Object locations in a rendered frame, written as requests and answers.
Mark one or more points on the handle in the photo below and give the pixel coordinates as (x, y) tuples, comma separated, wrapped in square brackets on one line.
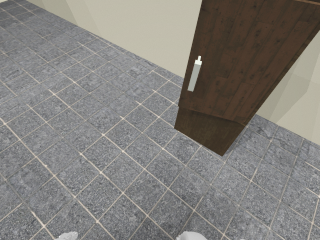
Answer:
[(194, 75)]

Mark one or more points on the cupboard door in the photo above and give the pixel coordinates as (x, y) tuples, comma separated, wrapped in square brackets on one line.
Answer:
[(244, 45)]

